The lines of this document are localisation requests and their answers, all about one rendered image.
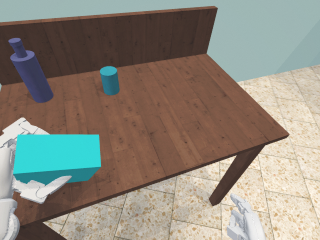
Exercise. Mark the robot left forearm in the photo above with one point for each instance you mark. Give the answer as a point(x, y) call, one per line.
point(9, 223)

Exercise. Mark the sponge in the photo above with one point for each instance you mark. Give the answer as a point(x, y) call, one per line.
point(46, 157)

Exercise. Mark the left robot hand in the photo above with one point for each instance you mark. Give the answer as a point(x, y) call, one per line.
point(33, 190)

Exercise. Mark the table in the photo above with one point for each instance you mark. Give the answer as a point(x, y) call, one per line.
point(176, 110)

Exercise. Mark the right robot hand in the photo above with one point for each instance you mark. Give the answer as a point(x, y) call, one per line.
point(249, 225)

